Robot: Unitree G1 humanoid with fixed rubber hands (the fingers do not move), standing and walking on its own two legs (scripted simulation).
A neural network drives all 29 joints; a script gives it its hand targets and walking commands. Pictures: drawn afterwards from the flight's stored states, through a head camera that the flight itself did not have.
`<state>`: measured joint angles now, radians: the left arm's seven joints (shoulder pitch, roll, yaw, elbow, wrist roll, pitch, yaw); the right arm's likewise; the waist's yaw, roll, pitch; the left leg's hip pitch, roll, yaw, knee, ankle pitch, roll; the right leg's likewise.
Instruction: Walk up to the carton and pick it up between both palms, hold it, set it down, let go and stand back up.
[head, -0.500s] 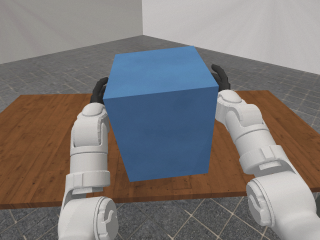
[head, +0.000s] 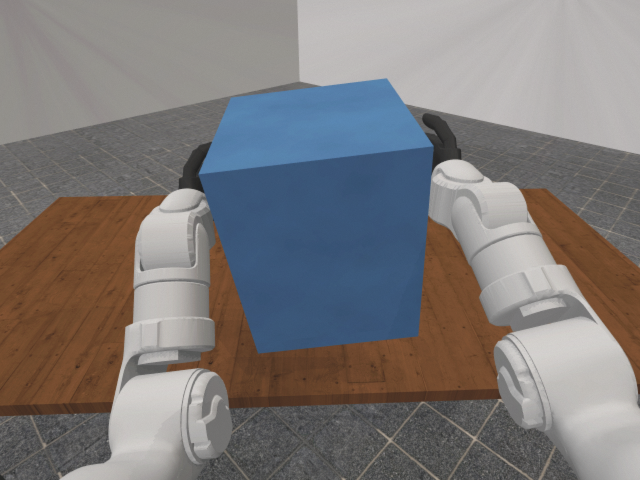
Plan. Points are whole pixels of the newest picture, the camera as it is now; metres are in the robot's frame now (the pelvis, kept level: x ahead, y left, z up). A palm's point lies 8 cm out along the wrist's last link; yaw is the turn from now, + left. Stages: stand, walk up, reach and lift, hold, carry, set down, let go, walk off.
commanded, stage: hold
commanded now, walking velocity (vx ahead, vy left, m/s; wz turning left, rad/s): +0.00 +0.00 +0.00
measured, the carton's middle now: (323, 214) +0.39 +0.00 +0.23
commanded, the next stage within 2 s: none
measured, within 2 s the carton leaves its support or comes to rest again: neither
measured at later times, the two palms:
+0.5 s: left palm (192, 195) +0.37 +0.15 +0.27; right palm (444, 163) +0.38 -0.14 +0.30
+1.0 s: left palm (190, 195) +0.37 +0.15 +0.27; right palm (443, 163) +0.38 -0.14 +0.30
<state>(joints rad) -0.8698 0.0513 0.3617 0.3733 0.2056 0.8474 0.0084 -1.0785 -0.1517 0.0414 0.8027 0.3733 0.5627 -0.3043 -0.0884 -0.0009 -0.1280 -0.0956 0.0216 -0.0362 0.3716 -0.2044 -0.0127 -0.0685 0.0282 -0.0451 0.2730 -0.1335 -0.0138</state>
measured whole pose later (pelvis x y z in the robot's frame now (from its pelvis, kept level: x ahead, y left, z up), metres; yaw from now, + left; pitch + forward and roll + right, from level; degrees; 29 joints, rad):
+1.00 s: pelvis +0.00 +0.00 +0.00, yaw +1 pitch -3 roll -1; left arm -0.91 0.07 0.37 0.40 0.20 0.89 0.00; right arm -1.13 -0.17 0.04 0.82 0.40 0.63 -0.33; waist -0.08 0.01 -0.15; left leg -0.12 0.02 -0.06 0.39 -0.21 -0.02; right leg -0.08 0.04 -0.03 0.28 -0.14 -0.02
